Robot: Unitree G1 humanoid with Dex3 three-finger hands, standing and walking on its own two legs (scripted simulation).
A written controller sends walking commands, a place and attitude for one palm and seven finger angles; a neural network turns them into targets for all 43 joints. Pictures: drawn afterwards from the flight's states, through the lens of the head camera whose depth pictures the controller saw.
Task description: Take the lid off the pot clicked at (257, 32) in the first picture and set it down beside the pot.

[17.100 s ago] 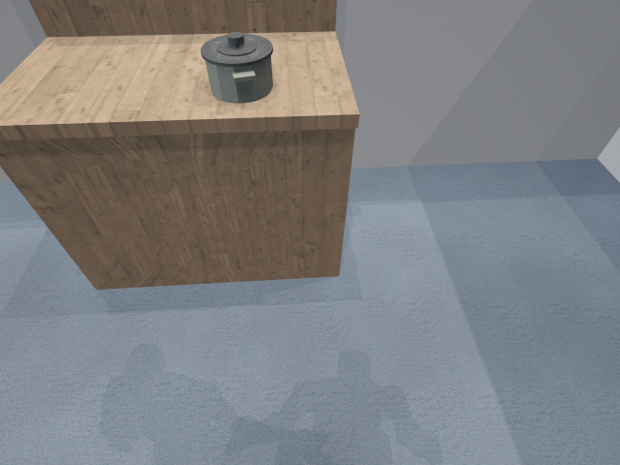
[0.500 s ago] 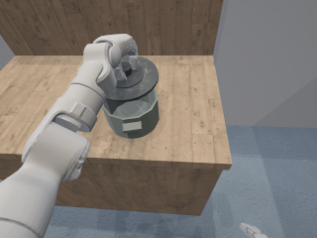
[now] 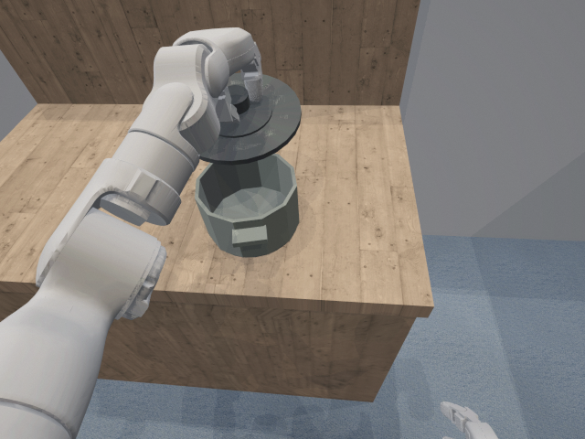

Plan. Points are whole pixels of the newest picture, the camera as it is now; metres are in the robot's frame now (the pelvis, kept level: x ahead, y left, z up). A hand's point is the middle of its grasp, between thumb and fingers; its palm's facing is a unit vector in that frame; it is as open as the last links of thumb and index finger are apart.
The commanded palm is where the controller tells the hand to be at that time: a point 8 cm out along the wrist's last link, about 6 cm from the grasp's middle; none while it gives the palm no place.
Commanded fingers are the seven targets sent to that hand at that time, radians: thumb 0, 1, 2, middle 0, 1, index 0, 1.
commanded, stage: lift the lid straight up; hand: left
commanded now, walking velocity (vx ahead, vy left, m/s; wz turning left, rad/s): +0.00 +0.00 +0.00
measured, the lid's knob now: (234, 100) +0.51 +0.07 +0.21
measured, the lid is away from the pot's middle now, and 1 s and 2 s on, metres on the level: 0.02 0.06 0.16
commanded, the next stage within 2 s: move the lid sideways beside the pot in 0.56 s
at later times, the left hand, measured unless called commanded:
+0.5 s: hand (217, 71) +0.47 +0.08 +0.27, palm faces -0.17 -0.04 -0.98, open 7.0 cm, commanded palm +0.45 +0.08 +0.33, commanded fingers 0.00 0.77 0.84 -1.00 -1.07 -0.90 -1.05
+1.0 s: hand (176, 76) +0.48 +0.13 +0.26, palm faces -0.18 -0.04 -0.98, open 7.0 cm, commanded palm +0.46 +0.14 +0.33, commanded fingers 0.00 0.77 0.84 -1.00 -1.07 -0.90 -1.05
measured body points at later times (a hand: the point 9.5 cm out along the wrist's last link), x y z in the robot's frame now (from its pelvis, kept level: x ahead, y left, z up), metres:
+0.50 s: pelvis +0.00 +0.00 +0.00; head +0.02 -0.03 +0.45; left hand +0.48 +0.08 +0.32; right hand +0.12 -0.25 -0.13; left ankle -0.01 +0.06 -0.74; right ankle -0.02 -0.12 -0.74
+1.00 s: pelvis +0.00 +0.00 +0.00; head +0.03 -0.02 +0.45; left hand +0.49 +0.13 +0.32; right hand +0.12 -0.26 -0.12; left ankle -0.01 +0.06 -0.74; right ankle -0.02 -0.12 -0.74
